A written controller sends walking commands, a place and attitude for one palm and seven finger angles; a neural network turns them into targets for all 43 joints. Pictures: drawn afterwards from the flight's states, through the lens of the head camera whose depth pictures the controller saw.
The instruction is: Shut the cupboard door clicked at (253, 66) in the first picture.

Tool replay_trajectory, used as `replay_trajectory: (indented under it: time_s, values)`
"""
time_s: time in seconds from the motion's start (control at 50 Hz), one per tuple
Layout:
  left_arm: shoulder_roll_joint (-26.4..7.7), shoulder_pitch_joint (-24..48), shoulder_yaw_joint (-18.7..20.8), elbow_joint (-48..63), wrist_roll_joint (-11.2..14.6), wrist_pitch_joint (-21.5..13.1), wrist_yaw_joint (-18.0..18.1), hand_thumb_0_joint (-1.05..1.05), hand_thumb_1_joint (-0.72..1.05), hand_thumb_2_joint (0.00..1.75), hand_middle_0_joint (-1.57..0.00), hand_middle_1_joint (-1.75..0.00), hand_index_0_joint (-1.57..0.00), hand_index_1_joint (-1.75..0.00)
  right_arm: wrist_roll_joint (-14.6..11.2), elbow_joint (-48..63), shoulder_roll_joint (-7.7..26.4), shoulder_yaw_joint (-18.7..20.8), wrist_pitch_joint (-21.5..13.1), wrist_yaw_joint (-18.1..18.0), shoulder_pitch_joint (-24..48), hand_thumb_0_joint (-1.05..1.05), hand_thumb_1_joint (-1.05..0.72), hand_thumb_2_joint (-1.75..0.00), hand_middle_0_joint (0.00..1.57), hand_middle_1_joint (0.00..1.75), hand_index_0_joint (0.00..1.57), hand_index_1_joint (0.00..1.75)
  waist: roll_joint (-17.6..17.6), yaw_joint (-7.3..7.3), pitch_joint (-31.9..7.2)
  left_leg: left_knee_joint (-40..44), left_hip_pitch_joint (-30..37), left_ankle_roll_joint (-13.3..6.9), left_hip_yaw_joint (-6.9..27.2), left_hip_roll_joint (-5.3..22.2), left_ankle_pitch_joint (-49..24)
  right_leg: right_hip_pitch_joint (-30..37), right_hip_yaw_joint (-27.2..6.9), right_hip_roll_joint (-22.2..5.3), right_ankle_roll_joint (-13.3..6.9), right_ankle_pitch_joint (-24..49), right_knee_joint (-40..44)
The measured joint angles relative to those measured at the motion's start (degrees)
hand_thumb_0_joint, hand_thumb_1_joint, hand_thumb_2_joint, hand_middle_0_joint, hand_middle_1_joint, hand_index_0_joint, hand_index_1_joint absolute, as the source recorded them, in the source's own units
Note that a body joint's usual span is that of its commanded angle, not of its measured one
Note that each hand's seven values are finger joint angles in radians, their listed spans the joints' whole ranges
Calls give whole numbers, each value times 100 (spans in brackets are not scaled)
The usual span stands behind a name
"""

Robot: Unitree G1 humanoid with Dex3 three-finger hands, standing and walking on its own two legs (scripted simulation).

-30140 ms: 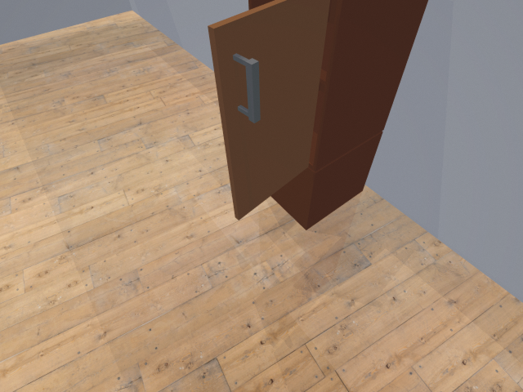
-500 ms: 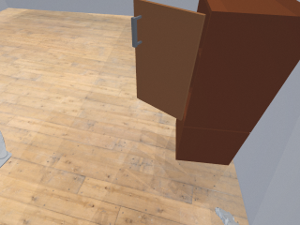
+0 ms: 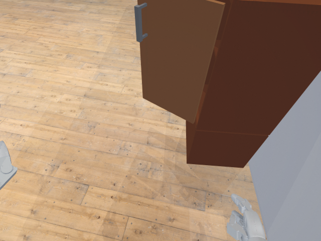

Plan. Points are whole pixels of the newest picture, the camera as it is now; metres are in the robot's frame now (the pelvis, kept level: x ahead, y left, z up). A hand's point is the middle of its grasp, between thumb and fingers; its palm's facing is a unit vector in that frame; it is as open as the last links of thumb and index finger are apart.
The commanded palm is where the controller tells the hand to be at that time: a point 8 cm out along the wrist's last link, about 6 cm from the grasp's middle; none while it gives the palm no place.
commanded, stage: stop stepping back and stand still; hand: left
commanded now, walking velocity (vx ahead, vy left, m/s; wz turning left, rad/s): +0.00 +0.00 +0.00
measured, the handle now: (141, 22) +0.88 +0.11 +0.12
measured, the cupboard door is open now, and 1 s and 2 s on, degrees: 60 60 60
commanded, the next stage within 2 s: let the arm hang, fingers relaxed in 0.06 s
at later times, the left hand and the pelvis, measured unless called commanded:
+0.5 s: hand out of the picture +0.02 +0.19 -0.18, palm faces +0.05 -0.99 -0.16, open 7.0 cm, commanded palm none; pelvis -0.04 +0.01 -0.01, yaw +3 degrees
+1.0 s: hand out of the picture -0.08 +0.19 -0.17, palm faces +0.05 -0.98 -0.20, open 7.4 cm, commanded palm none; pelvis -0.04 +0.02 +0.00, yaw +1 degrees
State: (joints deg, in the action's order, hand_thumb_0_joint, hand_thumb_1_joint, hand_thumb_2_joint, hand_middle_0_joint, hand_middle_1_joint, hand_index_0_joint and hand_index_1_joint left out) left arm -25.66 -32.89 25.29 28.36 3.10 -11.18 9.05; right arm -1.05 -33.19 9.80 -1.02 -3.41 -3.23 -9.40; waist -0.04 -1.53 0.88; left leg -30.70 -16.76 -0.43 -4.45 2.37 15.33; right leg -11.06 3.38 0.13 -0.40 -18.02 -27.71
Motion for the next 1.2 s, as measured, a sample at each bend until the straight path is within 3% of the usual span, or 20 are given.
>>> replay_trajectory:
  time_s: [0.1,0.16,0.18,0.2,0.24,0.3,0.38,0.44,0.52,0.62,0.84,1.2]
  values:
    - [115,-179,-238,4,2,174,-43,2,89,90,-21,-30,-21,-30,8,-53,4,-30,108,-80,-179,2,-91,-90,20,30,21,30,-50,19,-39,30,46,-19,4,-39,-33,25,8,-38,15,-13,-37]
    - [124,-137,-235,62,-7,147,-12,2,89,90,-21,-30,-21,-31,19,-112,25,-30,114,-124,-284,2,-91,-90,20,30,21,30,-87,64,-60,29,48,-18,38,-35,-71,51,42,-30,9,26,-13]
    - [107,41,-367,-209,-64,27,-56,2,89,90,-21,-30,-21,-30,-13,-226,83,16,-26,-29,-299,2,-91,-90,20,30,21,30,-44,98,-86,-26,-14,-23,65,-35,-78,6,74,-33,9,38,-58]
    - [108,360,-621,-699,-157,74,-196,1,89,90,-21,-30,-21,-30,-17,-372,206,56,-112,101,-289,2,-91,-90,20,30,20,30,36,146,-126,-118,-106,-37,100,-55,-72,-61,113,-55,16,20,-139]
    - [264,989,-1178,-1961,-302,525,-498,1,89,90,-20,-30,-20,-30,21,-653,507,84,-49,282,-179,2,-91,-90,20,30,21,30,250,195,-213,-305,-283,-86,142,-102,-48,-221,157,-111,48,-38,-343]
    - [648,1536,-1842,-3992,-417,1150,-779,1,90,90,-20,-30,-20,-30,100,-933,765,113,172,362,10,1,-91,-90,20,30,21,30,475,107,-260,-473,-450,-156,123,-161,-40,-432,142,-186,87,-103,-614]
    - [1149,1624,-2451,-5890,-473,1493,-907,1,91,90,-19,-30,-20,-30,202,-1134,672,107,378,363,-99,1,-91,-90,20,30,20,30,312,-79,-138,-513,-475,-154,119,-208,-80,-487,142,-240,71,-130,-746]
    - [1469,1560,-2675,-6835,-451,1571,-912,1,91,90,-20,-30,-20,-30,251,-1407,462,54,475,361,-362,1,-91,-90,20,30,20,30,-21,-109,45,-529,-426,-160,147,-218,-84,-429,169,-248,67,-140,-769]
    - [1436,1581,-2466,-7596,-394,1464,-780,-1,99,90,-21,-30,-21,-30,264,-1902,175,-32,523,323,-753,1,-91,-90,20,30,20,30,-274,25,218,-322,-362,-159,257,-188,-225,-270,281,-187,85,61,-423]
    - [1346,1395,-2431,-8314,-409,1388,-828,-1,97,90,-20,-30,-20,-30,233,-2336,31,26,572,245,-992,1,-91,-90,20,30,20,30,-132,127,235,94,-185,-185,233,-210,-448,-89,265,-181,74,323,35]
    - [1464,1037,-2448,-9213,-420,1264,-764,1,92,90,-20,-30,-20,-30,182,-2734,-86,121,490,193,-847,1,-91,-90,20,30,20,30,243,133,64,520,149,-215,39,-264,-617,75,77,-236,129,439,244]
    - [1959,1521,-2525,-9344,-422,1146,-727,1,92,90,-20,-30,-20,-30,176,-3075,-258,114,396,143,-856,1,-91,-90,20,30,20,30,5,56,-24,606,323,-143,24,-214,-589,219,54,-183,82,400,298]
